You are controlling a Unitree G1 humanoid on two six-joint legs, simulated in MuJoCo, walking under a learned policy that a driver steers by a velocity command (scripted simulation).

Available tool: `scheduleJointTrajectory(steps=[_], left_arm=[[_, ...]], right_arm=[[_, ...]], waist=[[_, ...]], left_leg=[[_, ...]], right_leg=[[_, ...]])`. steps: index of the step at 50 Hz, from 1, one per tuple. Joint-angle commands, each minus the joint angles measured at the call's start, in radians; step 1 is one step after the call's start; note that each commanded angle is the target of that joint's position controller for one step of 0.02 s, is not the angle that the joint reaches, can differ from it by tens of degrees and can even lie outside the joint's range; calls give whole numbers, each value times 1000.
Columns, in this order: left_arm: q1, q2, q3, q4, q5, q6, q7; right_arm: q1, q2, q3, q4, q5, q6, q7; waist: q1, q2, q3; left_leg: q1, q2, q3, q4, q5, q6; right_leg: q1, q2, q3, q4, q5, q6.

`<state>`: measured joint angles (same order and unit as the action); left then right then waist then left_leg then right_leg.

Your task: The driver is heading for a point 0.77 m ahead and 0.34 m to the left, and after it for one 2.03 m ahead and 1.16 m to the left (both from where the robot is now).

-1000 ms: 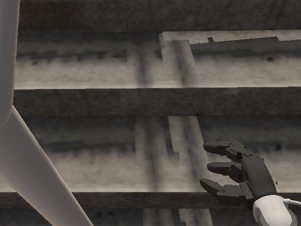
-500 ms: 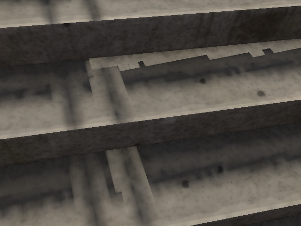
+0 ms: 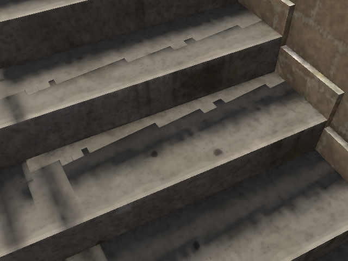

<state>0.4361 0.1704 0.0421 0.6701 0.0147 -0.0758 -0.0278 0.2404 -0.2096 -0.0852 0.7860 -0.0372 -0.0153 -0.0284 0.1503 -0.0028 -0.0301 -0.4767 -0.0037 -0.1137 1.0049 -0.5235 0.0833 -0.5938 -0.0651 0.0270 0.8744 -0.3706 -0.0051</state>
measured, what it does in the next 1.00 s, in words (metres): climbs, turning left: left foot 0.16 m higher, then right foot 0.17 m higher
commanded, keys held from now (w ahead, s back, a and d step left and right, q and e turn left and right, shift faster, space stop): w+q+shift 0.88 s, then w+shift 0.10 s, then w+e+shift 0.02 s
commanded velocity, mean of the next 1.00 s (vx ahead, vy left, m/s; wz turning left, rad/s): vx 1.00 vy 0.00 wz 0.87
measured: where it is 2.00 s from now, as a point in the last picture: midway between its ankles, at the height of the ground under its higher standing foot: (69, 84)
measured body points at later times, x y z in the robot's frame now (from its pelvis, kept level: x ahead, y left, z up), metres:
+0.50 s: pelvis +0.19 +0.03 +0.03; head +0.19 +0.02 +0.48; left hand +0.07 +0.25 -0.10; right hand +0.51 -0.08 +0.00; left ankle +0.23 +0.17 -0.39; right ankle +0.07 -0.14 -0.69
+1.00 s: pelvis +0.52 +0.25 +0.26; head +0.55 +0.29 +0.70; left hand +0.69 +0.54 +0.27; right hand +0.67 +0.03 +0.12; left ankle +0.35 +0.18 -0.47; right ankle +0.70 +0.26 -0.37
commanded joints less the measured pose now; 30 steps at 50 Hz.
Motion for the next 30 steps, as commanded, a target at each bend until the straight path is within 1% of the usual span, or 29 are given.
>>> scheduleJointTrajectory(steps=[1,2,3,4,5,6,7,8,9,10,11,12,13,14,16,17,18,19,20,21,22,23,24,25,26,27,28,29,30], left_arm=[[68,98,15,-42,22,8,37],[-83,157,30,-107,11,-4,54],[-133,176,30,-111,0,-15,58],[-110,195,30,-95,5,-30,63],[-79,156,21,-62,18,-43,76],[-41,126,17,-21,18,-42,84],[-8,121,17,-3,19,-43,84],[7,130,23,11,20,-48,82],[10,154,32,19,22,-61,76],[3,152,33,31,19,-68,77],[-9,138,33,42,25,-76,76],[-25,141,32,44,29,-80,73],[-39,133,33,40,35,-82,66],[-1,138,33,67,47,-82,61],[23,143,37,94,53,-89,53],[57,125,35,117,52,-88,49],[87,107,28,150,56,-89,42],[92,118,28,157,61,-92,34],[92,126,30,173,61,-97,30],[79,145,32,183,66,-97,25],[13,128,23,184,90,-93,28],[-6,149,28,184,90,-88,25],[-24,160,29,184,79,-80,34],[-120,185,22,169,55,-74,46],[-173,216,29,140,21,-69,58],[-143,298,40,107,-16,-55,82],[-224,394,61,69,-21,-38,73],[-284,371,62,43,-56,-16,33],[-350,287,54,18,-59,-11,1]], right_arm=[[-106,122,36,-247,-2,-44,12],[-87,39,25,-247,-12,-39,10],[-90,-6,22,-251,-25,-27,17],[-135,-44,17,-259,-23,-18,23],[-192,-77,6,-266,-14,-3,42],[-228,-61,7,-277,2,6,63],[-225,-53,8,-279,8,14,73],[-218,-51,5,-278,12,19,76],[-212,-59,3,-273,8,26,78],[-216,-67,-2,-268,2,29,80],[-217,-60,-6,-263,-8,37,78],[-225,-61,-7,-263,-8,44,78],[-235,-69,-12,-253,4,47,80],[-273,-47,-5,-261,9,57,70],[-333,-35,4,-286,16,62,63],[-344,-29,7,-282,19,62,62],[-402,-1,18,-288,19,62,58],[-425,6,22,-307,24,65,50],[-445,-2,24,-315,24,67,42],[-489,2,30,-340,19,67,30],[-561,2,38,-405,27,74,23],[-549,-10,45,-430,28,84,19],[-570,-27,46,-449,22,95,14],[-456,-40,58,-453,26,114,27],[-375,-64,50,-432,22,117,33],[-166,-114,13,-370,48,103,32],[107,-133,-14,-290,80,93,22],[274,-162,-30,-251,77,68,18],[244,-202,-55,-242,76,40,17]], waist=[[-99,-458,-69],[-146,-271,-24],[-149,-195,5],[-112,-131,26],[-85,-100,51],[-59,-125,78],[-58,-109,69],[-63,-85,62],[-72,-63,57],[-77,-51,57],[-83,-61,45],[-94,-55,43],[-99,-48,33],[-84,-78,40],[-84,-71,95],[-84,-63,117],[-71,-72,149],[-77,-96,165],[-90,-67,176],[-84,-62,184],[-137,-93,237],[-175,-85,233],[-187,-73,247],[-287,-70,207],[-306,-42,143],[-353,-83,-34],[-458,-177,-215],[-503,-286,-276],[-486,-189,-193]], left_leg=[[-493,-109,-33,659,179,0],[-509,-38,14,769,297,-35],[-481,10,53,809,347,-66],[-464,33,46,734,335,-76],[-442,23,35,663,311,-72],[-461,-1,25,691,301,-64],[-476,-7,16,676,303,-54],[-487,-10,17,660,310,-49],[-497,-6,32,640,320,-50],[-521,-3,35,624,330,-52],[-529,-18,59,728,341,-52],[-566,-11,64,778,334,-55],[-565,-12,71,802,333,-59],[-649,-23,106,973,254,-44],[-806,-4,63,1074,150,-13],[-863,-8,56,1103,131,0],[-971,-21,61,1252,73,21],[-1060,-11,29,1303,19,38],[-1098,-6,24,1307,-5,49],[-1114,-5,33,1284,-41,60],[-1057,-22,63,1332,-59,51],[-989,3,106,1175,-62,53],[-909,7,159,1028,-71,57],[-587,35,230,663,-25,91],[-206,-33,314,409,8,100],[105,-164,408,461,-3,70],[234,-184,368,475,-17,75],[268,-190,244,287,-108,117],[208,-177,16,-34,-130,190]], right_leg=[[365,-293,846,-702,-739,14],[318,-335,855,-737,-783,-4],[259,-321,713,-691,-648,-46],[256,-289,546,-654,-491,-79],[262,-256,419,-634,-374,-98],[286,-236,324,-615,-295,-105],[342,-232,282,-610,-255,-106],[392,-239,243,-618,-228,-107],[438,-257,214,-634,-228,-109],[475,-258,172,-647,-203,-110],[487,-269,134,-639,-160,-124],[509,-281,97,-638,-145,-132],[508,-290,50,-635,-136,-130],[545,-315,47,-637,-165,-151],[619,-349,27,-663,-192,-151],[654,-354,3,-670,-173,-143],[694,-367,-16,-671,-118,-148],[752,-380,-34,-673,-114,-132],[766,-387,-64,-692,-116,-118],[770,-376,-98,-724,-121,-105],[642,-344,-161,-744,92,-99],[590,-305,-236,-782,92,-84],[536,-271,-289,-847,154,-80],[382,-196,-404,-899,413,-50],[237,-141,-438,-853,847,-86],[261,-194,-379,-641,1600,-170],[396,-247,-349,-366,1996,-178],[511,-263,-293,-32,1982,-152],[405,-142,-229,443,1329,-99]])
